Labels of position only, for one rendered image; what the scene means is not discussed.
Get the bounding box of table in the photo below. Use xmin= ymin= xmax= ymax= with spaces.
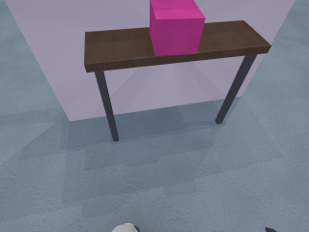
xmin=84 ymin=20 xmax=271 ymax=142

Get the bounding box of carton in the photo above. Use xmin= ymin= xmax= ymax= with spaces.
xmin=150 ymin=0 xmax=206 ymax=56

